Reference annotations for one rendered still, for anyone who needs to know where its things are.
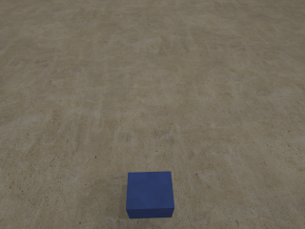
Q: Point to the carton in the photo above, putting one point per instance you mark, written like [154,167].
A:
[150,195]

